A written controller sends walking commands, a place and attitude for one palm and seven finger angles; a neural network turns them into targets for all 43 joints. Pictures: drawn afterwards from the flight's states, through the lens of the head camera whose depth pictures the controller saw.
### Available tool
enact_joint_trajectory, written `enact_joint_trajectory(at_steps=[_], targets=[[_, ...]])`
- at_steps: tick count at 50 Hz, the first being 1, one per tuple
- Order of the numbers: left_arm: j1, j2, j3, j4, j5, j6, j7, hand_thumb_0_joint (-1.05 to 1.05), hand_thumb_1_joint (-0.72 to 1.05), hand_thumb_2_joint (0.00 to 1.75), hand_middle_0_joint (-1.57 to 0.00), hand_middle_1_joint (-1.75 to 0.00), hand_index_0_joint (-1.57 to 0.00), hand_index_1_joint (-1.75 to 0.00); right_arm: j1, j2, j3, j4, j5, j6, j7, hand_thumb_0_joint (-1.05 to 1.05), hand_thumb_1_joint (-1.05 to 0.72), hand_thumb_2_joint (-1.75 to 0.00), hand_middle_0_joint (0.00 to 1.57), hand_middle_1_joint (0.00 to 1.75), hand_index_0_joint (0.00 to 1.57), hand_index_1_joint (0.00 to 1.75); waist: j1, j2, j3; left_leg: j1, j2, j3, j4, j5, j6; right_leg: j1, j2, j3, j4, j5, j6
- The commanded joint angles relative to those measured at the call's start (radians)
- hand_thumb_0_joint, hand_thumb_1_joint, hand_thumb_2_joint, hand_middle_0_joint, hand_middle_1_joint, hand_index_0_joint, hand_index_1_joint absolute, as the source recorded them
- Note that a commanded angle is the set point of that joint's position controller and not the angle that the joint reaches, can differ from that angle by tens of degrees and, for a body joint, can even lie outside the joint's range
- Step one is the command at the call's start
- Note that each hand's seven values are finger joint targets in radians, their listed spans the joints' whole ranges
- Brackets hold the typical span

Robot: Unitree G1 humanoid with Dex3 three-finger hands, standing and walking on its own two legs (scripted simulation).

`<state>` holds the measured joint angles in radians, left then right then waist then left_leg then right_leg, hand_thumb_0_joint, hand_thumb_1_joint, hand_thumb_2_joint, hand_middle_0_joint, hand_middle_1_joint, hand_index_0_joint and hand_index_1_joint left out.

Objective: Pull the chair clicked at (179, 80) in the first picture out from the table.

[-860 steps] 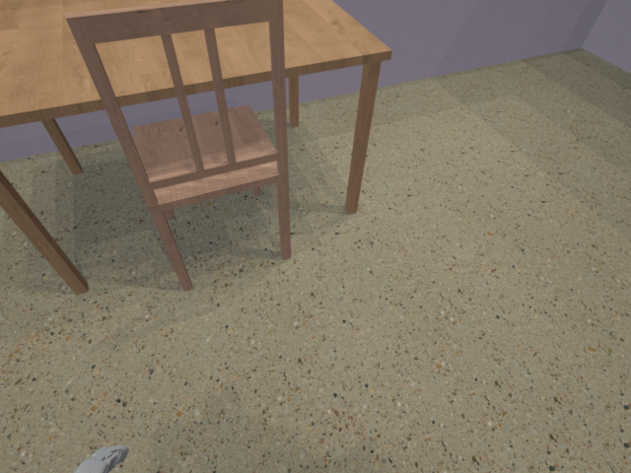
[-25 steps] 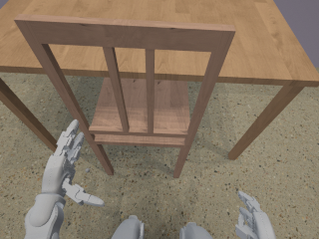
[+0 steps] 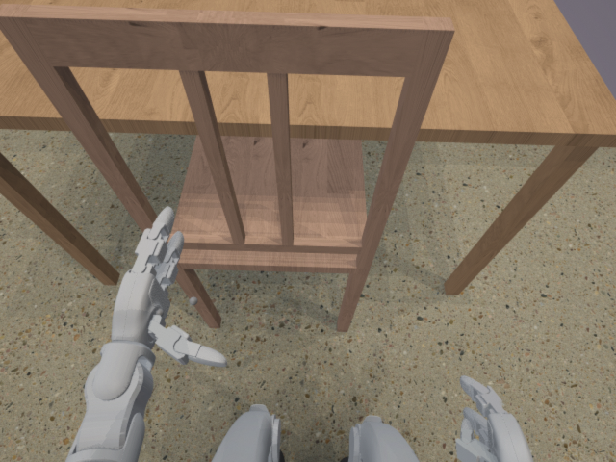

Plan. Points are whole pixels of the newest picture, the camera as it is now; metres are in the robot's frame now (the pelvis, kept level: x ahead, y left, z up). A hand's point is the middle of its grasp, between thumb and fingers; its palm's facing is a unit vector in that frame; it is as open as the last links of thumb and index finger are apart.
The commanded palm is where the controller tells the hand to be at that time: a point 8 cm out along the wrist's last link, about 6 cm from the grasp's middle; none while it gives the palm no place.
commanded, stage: aim the fingers beside a spindle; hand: left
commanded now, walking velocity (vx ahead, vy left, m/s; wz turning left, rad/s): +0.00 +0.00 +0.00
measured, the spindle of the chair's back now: (221, 177) +0.49 +0.15 +0.03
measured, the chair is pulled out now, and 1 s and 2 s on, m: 0.00 0.00 0.00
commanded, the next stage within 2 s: push the fingers through the gap in 1.16 s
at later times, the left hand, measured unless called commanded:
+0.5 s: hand (226, 284) +0.34 +0.13 +0.00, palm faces -0.03 -1.00 -0.05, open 16.9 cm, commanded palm +0.32 +0.18 +0.00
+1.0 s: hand (226, 284) +0.34 +0.13 +0.00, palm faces -0.03 -1.00 -0.04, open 16.9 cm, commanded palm +0.32 +0.18 +0.00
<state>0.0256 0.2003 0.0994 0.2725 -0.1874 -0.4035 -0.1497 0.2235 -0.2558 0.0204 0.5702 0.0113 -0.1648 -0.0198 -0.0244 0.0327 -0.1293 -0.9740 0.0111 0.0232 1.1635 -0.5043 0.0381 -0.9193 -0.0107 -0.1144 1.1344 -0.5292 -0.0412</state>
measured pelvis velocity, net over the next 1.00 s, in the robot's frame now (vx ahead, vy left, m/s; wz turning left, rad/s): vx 0.00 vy -0.01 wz -0.01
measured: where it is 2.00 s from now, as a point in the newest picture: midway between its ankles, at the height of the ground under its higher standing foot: outside the picture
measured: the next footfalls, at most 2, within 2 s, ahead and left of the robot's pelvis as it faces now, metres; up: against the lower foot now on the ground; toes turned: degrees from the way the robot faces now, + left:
none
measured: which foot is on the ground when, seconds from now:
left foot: down 0.00-1.00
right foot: down 0.00-1.00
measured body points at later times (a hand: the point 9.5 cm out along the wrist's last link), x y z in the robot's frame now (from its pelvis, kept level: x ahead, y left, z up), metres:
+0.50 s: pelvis -0.01 -0.01 -0.02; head +0.10 -0.01 +0.42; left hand +0.33 +0.18 +0.01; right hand +0.15 -0.25 -0.13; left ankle +0.03 +0.09 -0.65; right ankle +0.01 -0.10 -0.65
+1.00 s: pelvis +0.00 -0.01 -0.02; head +0.10 -0.01 +0.42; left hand +0.33 +0.18 +0.01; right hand +0.15 -0.26 -0.13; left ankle +0.03 +0.09 -0.65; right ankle +0.01 -0.10 -0.65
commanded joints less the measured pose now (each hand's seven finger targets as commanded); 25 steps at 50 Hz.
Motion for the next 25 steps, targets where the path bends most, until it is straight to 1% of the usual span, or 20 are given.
enact_joint_trajectory(at_steps=[1,2,5,7,8,10,11,12,14,15,16,17,18,19,20,21,22,23,24,25], targets=[[-0.205,0.096,0.037,-0.163,0.007,-0.074,0.009,0.00,-0.50,0.30,-0.06,-0.08,-0.06,-0.08,0.001,-0.138,-0.062,-0.119,0.000,-0.038,-0.010,0.00,-0.90,-0.90,0.20,0.30,0.20,0.30,-0.025,-0.010,-0.306,0.229,0.000,-0.093,-0.130,0.260,-0.014,0.101,-0.001,0.086,-0.152,0.236,0.009],[-0.199,0.081,0.028,-0.157,0.007,-0.073,0.012,0.00,-0.50,0.30,-0.06,-0.08,-0.06,-0.08,0.000,-0.134,-0.062,-0.122,-0.001,-0.036,-0.008,0.00,-0.90,-0.90,0.20,0.30,0.20,0.30,-0.022,-0.011,-0.315,0.224,-0.003,-0.087,-0.127,0.254,-0.013,0.110,-0.003,0.089,-0.153,0.234,0.009],[-0.212,0.105,0.046,-0.147,0.014,-0.073,0.020,0.00,-0.50,0.30,-0.06,-0.08,-0.06,-0.08,0.004,-0.137,-0.063,-0.123,-0.002,-0.028,-0.006,0.00,-0.90,-0.90,0.20,0.30,0.20,0.30,-0.015,-0.011,-0.340,0.221,-0.003,-0.086,-0.117,0.272,-0.013,0.116,-0.001,0.092,-0.140,0.256,0.006],[-0.246,0.084,0.022,-0.177,0.019,-0.081,0.027,0.00,-0.50,0.30,-0.06,-0.08,-0.06,-0.08,0.002,-0.131,-0.063,-0.127,-0.004,-0.025,-0.003,0.00,-0.90,-0.90,0.20,0.30,0.20,0.30,-0.013,0.019,-0.371,0.243,-0.005,-0.087,-0.113,0.293,-0.015,0.114,-0.004,0.093,-0.130,0.270,0.007],[-0.246,0.085,0.023,-0.183,0.021,-0.083,0.033,0.00,-0.50,0.30,-0.06,-0.08,-0.06,-0.08,0.004,-0.130,-0.063,-0.128,-0.006,-0.023,-0.001,0.00,-0.90,-0.90,0.20,0.30,0.20,0.30,-0.011,0.025,-0.384,0.248,-0.005,-0.088,-0.111,0.298,-0.015,0.116,-0.003,0.093,-0.126,0.272,0.006],[-0.239,0.100,0.039,-0.162,0.024,-0.084,0.046,0.00,-0.50,0.30,-0.06,-0.08,-0.06,-0.08,0.009,-0.132,-0.065,-0.124,-0.007,-0.016,-0.001,0.00,-0.90,-0.90,0.20,0.30,0.20,0.30,-0.012,0.002,-0.376,0.236,-0.003,-0.087,-0.102,0.308,-0.014,0.113,0.000,0.094,-0.123,0.285,0.007],[-0.262,0.086,0.028,-0.164,0.024,-0.087,0.049,0.00,-0.50,0.30,-0.06,-0.08,-0.06,-0.08,0.007,-0.129,-0.063,-0.122,-0.008,-0.014,0.001,0.00,-0.90,-0.90,0.20,0.30,0.20,0.30,-0.020,-0.012,-0.380,0.225,-0.004,-0.086,-0.098,0.302,-0.013,0.116,-0.001,0.095,-0.120,0.289,0.009],[-0.255,0.077,0.022,-0.150,0.029,-0.088,0.051,0.00,-0.50,0.30,-0.06,-0.08,-0.06,-0.08,0.006,-0.128,-0.064,-0.120,-0.007,-0.012,0.003,0.00,-0.90,-0.90,0.20,0.30,0.20,0.30,-0.017,-0.009,-0.371,0.221,-0.003,-0.086,-0.097,0.301,-0.014,0.110,-0.001,0.095,-0.118,0.287,0.007],[-0.293,0.054,-0.004,-0.132,0.033,-0.087,0.057,0.00,-0.50,0.30,-0.06,-0.08,-0.06,-0.08,0.004,-0.129,-0.064,-0.116,-0.008,-0.006,0.004,0.00,-0.90,-0.90,0.20,0.30,0.20,0.30,-0.030,-0.009,-0.364,0.205,-0.005,-0.082,-0.087,0.273,-0.012,0.089,-0.003,0.098,-0.117,0.267,0.010],[-0.287,0.077,0.024,-0.104,0.033,-0.083,0.061,0.00,-0.50,0.30,-0.06,-0.08,-0.06,-0.08,0.007,-0.131,-0.064,-0.115,-0.007,-0.003,0.003,0.00,-0.90,-0.90,0.20,0.30,0.20,0.30,-0.026,-0.026,-0.354,0.176,-0.007,-0.079,-0.081,0.262,-0.009,0.092,0.001,0.102,-0.118,0.260,0.009],[-0.306,0.087,0.036,-0.085,0.035,-0.085,0.061,0.00,-0.50,0.30,-0.06,-0.08,-0.06,-0.08,0.009,-0.132,-0.063,-0.109,-0.007,0.001,0.003,0.00,-0.90,-0.90,0.20,0.30,0.20,0.30,-0.028,-0.037,-0.351,0.165,-0.006,-0.078,-0.080,0.252,-0.010,0.091,0.001,0.102,-0.115,0.256,0.009],[-0.301,0.075,0.026,-0.065,0.037,-0.083,0.061,0.00,-0.50,0.30,-0.06,-0.08,-0.06,-0.08,0.004,-0.131,-0.062,-0.112,-0.007,0.004,0.004,0.00,-0.90,-0.90,0.20,0.30,0.20,0.30,-0.026,-0.038,-0.341,0.145,-0.010,-0.071,-0.077,0.232,-0.009,0.093,0.000,0.109,-0.119,0.243,0.010],[-0.324,0.071,0.022,-0.061,0.036,-0.083,0.060,0.00,-0.50,0.30,-0.06,-0.08,-0.06,-0.08,0.004,-0.130,-0.062,-0.112,-0.006,0.008,0.004,0.00,-0.90,-0.90,0.20,0.30,0.20,0.30,-0.033,-0.053,-0.341,0.126,-0.010,-0.068,-0.071,0.214,-0.007,0.097,-0.001,0.114,-0.122,0.232,0.012],[-0.333,0.087,0.039,-0.056,0.038,-0.085,0.060,0.00,-0.50,0.30,-0.06,-0.08,-0.06,-0.08,0.004,-0.131,-0.062,-0.111,-0.006,0.009,0.003,0.00,-0.90,-0.90,0.20,0.30,0.20,0.30,-0.023,-0.043,-0.351,0.116,-0.011,-0.064,-0.066,0.213,-0.008,0.107,-0.002,0.122,-0.118,0.232,0.010],[-0.353,0.081,0.026,-0.063,0.038,-0.088,0.060,0.00,-0.50,0.30,-0.06,-0.08,-0.06,-0.08,0.004,-0.130,-0.061,-0.114,-0.006,0.009,0.001,0.00,-0.90,-0.90,0.20,0.30,0.20,0.30,-0.026,-0.025,-0.363,0.121,-0.012,-0.064,-0.063,0.218,-0.006,0.100,-0.001,0.122,-0.113,0.235,0.009],[-0.364,0.095,0.043,-0.075,0.039,-0.095,0.062,0.00,-0.50,0.30,-0.06,-0.08,-0.06,-0.08,0.008,-0.129,-0.062,-0.114,-0.008,0.010,0.001,0.00,-0.90,-0.90,0.20,0.30,0.20,0.30,-0.018,-0.011,-0.388,0.135,-0.011,-0.066,-0.062,0.230,-0.009,0.104,-0.001,0.120,-0.105,0.244,0.008],[-0.370,0.075,0.019,-0.092,0.041,-0.101,0.062,0.00,-0.50,0.30,-0.06,-0.08,-0.06,-0.08,0.006,-0.125,-0.062,-0.116,-0.009,0.009,0.003,0.00,-0.90,-0.90,0.20,0.30,0.20,0.30,-0.017,0.013,-0.406,0.158,-0.012,-0.070,-0.064,0.248,-0.010,0.099,-0.002,0.117,-0.099,0.256,0.007],[-0.379,0.063,0.003,-0.102,0.040,-0.104,0.064,0.00,-0.50,0.30,-0.06,-0.08,-0.06,-0.08,0.007,-0.124,-0.062,-0.116,-0.010,0.009,0.005,0.00,-0.90,-0.90,0.20,0.30,0.20,0.30,-0.019,0.017,-0.421,0.174,-0.011,-0.073,-0.062,0.260,-0.010,0.095,-0.001,0.114,-0.094,0.263,0.007],[-0.378,0.061,0.005,-0.094,0.039,-0.104,0.069,0.00,-0.50,0.30,-0.06,-0.08,-0.06,-0.08,0.011,-0.125,-0.063,-0.115,-0.011,0.010,0.005,0.00,-0.90,-0.90,0.20,0.30,0.20,0.30,-0.023,-0.001,-0.419,0.173,-0.010,-0.073,-0.059,0.269,-0.009,0.097,0.000,0.114,-0.096,0.274,0.009],[-0.384,0.077,0.018,-0.102,0.037,-0.108,0.072,0.00,-0.50,0.30,-0.06,-0.08,-0.06,-0.08,0.013,-0.128,-0.064,-0.113,-0.010,0.010,0.004,0.00,-0.90,-0.90,0.20,0.30,0.20,0.30,-0.023,-0.003,-0.432,0.174,-0.009,-0.075,-0.055,0.277,-0.007,0.095,0.003,0.114,-0.092,0.280,0.009]])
